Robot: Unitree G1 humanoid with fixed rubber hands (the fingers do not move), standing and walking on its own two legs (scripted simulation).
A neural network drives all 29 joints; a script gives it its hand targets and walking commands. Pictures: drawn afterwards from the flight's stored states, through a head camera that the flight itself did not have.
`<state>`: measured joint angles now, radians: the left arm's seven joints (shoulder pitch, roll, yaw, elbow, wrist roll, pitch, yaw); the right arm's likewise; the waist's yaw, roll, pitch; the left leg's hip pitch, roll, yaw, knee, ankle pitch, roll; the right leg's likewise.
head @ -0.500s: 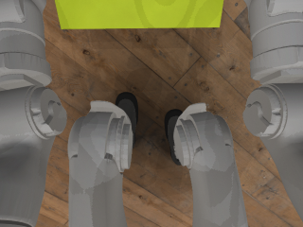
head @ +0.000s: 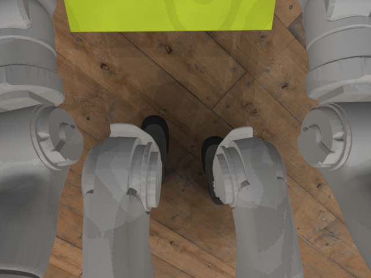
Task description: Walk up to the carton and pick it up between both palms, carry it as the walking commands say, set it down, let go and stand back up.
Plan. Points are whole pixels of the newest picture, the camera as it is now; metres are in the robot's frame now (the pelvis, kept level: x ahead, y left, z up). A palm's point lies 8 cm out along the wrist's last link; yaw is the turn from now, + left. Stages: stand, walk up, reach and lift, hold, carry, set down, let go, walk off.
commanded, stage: set down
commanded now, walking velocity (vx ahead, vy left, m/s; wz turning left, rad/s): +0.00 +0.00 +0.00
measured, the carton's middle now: out of the picture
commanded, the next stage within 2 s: none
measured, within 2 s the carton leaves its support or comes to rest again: rests again in 0.20 s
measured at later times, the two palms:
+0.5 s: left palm out of the picture +0.51 +0.28 -0.21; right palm out of the picture +0.57 -0.10 -0.19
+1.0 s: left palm out of the picture +0.54 +0.31 -0.15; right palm out of the picture +0.59 -0.11 -0.14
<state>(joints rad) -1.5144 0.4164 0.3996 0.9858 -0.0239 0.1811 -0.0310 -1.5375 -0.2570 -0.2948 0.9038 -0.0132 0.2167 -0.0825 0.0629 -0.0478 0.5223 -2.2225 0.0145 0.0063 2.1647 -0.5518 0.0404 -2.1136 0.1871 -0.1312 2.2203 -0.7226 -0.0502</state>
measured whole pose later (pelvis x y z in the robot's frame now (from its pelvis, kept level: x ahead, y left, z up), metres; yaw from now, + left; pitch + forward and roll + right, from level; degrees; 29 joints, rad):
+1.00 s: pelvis -0.01 +0.00 -0.01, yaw +0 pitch +33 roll -3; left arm -1.51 0.56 0.30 0.95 -0.16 0.14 0.00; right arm -1.53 -0.37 -0.15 0.78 0.06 0.23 -0.11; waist 0.06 -0.01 0.52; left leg -2.23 0.01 0.02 2.17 -0.52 0.05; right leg -2.11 0.16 -0.13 2.23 -0.71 -0.05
